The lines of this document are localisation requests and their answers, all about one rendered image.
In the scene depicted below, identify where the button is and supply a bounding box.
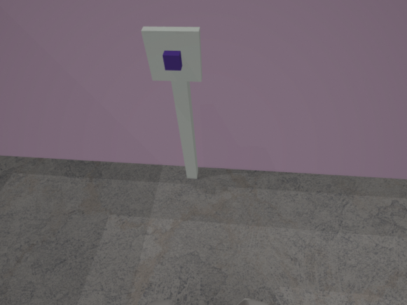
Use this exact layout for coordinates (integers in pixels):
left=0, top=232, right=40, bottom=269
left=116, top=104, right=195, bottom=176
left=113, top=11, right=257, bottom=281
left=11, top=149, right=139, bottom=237
left=163, top=51, right=182, bottom=71

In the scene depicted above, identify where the panel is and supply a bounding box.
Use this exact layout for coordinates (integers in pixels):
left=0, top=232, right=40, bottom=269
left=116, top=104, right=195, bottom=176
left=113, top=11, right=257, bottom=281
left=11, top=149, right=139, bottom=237
left=141, top=26, right=202, bottom=179

